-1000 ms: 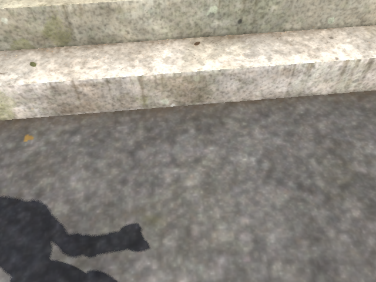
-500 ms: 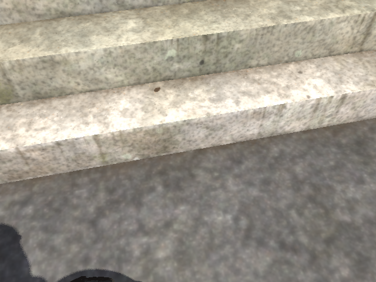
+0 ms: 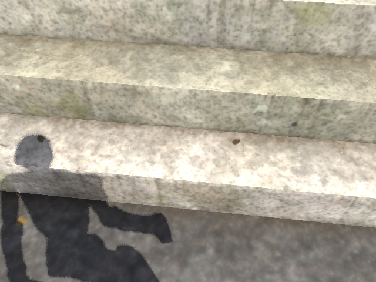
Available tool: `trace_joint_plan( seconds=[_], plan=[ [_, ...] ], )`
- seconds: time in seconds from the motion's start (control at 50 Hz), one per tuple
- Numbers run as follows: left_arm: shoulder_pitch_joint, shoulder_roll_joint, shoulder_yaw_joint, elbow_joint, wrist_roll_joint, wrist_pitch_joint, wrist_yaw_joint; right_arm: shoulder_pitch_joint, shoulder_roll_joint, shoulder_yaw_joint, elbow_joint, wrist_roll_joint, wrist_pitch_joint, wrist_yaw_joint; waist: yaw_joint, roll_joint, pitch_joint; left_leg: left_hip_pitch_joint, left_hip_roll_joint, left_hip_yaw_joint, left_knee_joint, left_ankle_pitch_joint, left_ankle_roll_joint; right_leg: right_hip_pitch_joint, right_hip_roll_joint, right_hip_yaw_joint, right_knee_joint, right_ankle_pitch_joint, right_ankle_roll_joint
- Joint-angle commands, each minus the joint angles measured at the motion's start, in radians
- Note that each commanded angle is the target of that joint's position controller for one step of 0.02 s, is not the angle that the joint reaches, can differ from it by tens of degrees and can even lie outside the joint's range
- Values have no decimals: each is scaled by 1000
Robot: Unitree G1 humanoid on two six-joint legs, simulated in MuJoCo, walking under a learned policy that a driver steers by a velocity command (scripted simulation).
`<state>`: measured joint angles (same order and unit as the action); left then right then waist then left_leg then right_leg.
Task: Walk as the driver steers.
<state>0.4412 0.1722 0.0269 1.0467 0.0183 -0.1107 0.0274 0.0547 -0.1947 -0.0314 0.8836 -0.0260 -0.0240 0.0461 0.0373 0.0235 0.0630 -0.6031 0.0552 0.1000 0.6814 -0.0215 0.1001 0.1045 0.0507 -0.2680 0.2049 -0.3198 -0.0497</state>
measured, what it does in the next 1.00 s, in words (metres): walks ahead, turning left: left foot, then right foot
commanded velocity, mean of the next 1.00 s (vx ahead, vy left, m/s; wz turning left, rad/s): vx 0.43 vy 0.00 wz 0.32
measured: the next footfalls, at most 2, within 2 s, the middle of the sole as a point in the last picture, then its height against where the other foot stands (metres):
left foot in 0.10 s outside the picture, level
right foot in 0.62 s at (205, 264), level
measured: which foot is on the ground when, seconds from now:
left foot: up 0.00-0.08, down 0.10-0.60, up 0.62-0.96, down 0.98-1.00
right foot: down 0.00-0.12, up 0.14-0.60, down 0.62-0.98, up 1.00-1.00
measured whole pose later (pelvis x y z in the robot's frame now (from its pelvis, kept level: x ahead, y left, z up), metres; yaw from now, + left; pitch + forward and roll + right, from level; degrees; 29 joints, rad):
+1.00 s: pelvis +0.44 +0.08 +0.00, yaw +17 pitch +0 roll -1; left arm 0.34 0.21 0.03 0.92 0.01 -0.05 0.01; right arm 0.09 -0.20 0.01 0.86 -0.03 -0.06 -0.04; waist 0.07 0.01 0.05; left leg -0.32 -0.02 0.00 0.49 -0.15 0.02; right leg -0.25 0.07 0.04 0.49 -0.24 -0.02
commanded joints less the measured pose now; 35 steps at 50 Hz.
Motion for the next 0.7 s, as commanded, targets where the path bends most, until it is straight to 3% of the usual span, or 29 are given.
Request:
trace_joint_plan(
  seconds=[0.02,0.06,0.08,0.1,0.12,0.14,0.16,0.18,0.2,0.22,0.26,0.3,0.4,0.48,0.5,0.54,0.56,0.58,0.6,0.62,0.64,0.66,0.68,0.7],
  plan=[
    [46,157,29,-19,4,6,19,-46,-56,-12,-69,-4,-12,-1,-35,-105,23,49,-60,62,-57,-99,49,27,-310,39,80,953,-55],
    [26,185,39,-25,10,22,21,68,-83,-28,-37,-7,-12,-5,-86,-135,-46,175,-123,83,-78,-206,99,50,-320,17,286,1144,-61],
    [20,201,44,-34,9,29,16,164,-109,-42,-8,-11,-17,-6,-121,-135,-101,293,-151,74,-120,-236,126,13,-321,15,452,1110,-62],
    [-5,208,46,-54,4,32,8,311,-156,-65,33,-23,-24,-14,-196,-88,-175,510,-123,-10,-207,-235,171,-133,-302,8,704,919,-40],
    [7,130,31,-112,-16,27,-10,374,-264,-99,33,-33,-22,-29,-181,107,-269,810,158,-425,-238,-348,282,-514,-189,1,1074,276,7],
    [-69,146,37,-174,-13,14,-24,349,-303,-106,22,-9,-11,-25,-150,145,-300,904,296,-872,-399,-337,374,-795,-5,197,1284,-223,26],
    [-181,170,40,-200,-6,-1,-32,311,-280,-100,29,12,-7,-30,-144,34,-161,811,262,-704,-432,-297,324,-892,-94,303,1231,-102,14],
    [-184,165,37,-203,-15,-13,-33,256,-228,-88,26,20,-9,-36,-101,-19,-77,672,233,-595,-456,-198,278,-851,-130,296,1135,-6,13],
    [-162,156,37,-187,-10,-11,-30,204,-190,-78,14,18,-16,-39,-52,-79,-28,565,183,-509,-471,-69,231,-781,-157,294,1045,26,21],
    [-146,149,36,-184,11,7,-28,179,-167,-68,13,26,-25,-44,-21,-77,-20,499,136,-439,-476,36,207,-719,-169,294,990,30,39],
    [-131,132,34,-186,34,42,-34,195,-170,-62,17,33,-49,-44,2,-45,-48,455,94,-376,-473,195,197,-657,-166,284,929,32,64],
    [-182,127,33,-211,33,59,-39,232,-193,-64,30,35,-59,-42,-3,-15,-45,440,58,-338,-478,246,179,-678,-162,267,853,89,84],
    [-397,141,29,-286,21,65,-44,340,-207,-65,42,26,-52,-42,-84,37,-28,506,29,-353,-463,253,114,-760,-135,252,622,257,101],
    [-530,135,10,-338,12,54,-42,393,-212,-64,48,18,-47,-51,-129,50,-24,586,31,-384,-410,326,106,-751,-87,249,455,291,91],
    [-510,127,6,-338,4,46,-38,393,-209,-65,47,8,-46,-57,-124,73,-44,599,45,-391,-378,374,106,-707,-69,251,454,292,83],
    [-453,156,8,-330,5,30,-30,334,-223,-69,25,7,-49,-66,-80,61,-57,575,48,-396,-324,455,78,-576,-56,272,358,275,58],
    [-350,160,11,-297,6,27,-20,313,-216,-66,24,4,-55,-66,-39,83,-99,555,45,-391,-250,587,65,-444,-27,259,351,237,37],
    [-237,189,23,-261,11,20,-9,297,-219,-66,25,14,-63,-62,8,61,-140,541,19,-381,-134,668,52,-320,-4,243,300,232,17],
    [-135,223,35,-239,25,1,-3,280,-226,-64,21,26,-76,-55,66,2,-182,484,-27,-366,28,607,37,-165,-41,260,211,290,-10],
    [-10,273,47,-229,46,-9,9,280,-153,-40,-5,28,-89,-52,105,-69,-280,352,-79,-330,262,273,21,25,-247,452,207,286,-51],
    [-10,364,71,-215,58,-3,3,483,-51,-22,3,59,-79,-58,-16,-333,-346,107,-238,-235,548,-527,-11,173,-522,890,149,497,-236],
    [-89,276,66,-225,34,10,-10,457,-148,-29,45,12,-59,-69,-36,-137,-270,27,-139,-247,619,-463,3,44,-494,949,93,172,-251],
    [-169,184,44,-245,16,10,-21,357,-169,-34,36,-4,-54,-58,-32,-45,-147,33,-101,-253,584,-360,0,-98,-419,807,44,13,-216],
    [-203,146,30,-241,12,9,-25,272,-164,-34,6,-10,-54,-48,-32,-34,-67,44,-94,-235,559,-315,-16,-200,-361,690,14,198,-192]
  ],
)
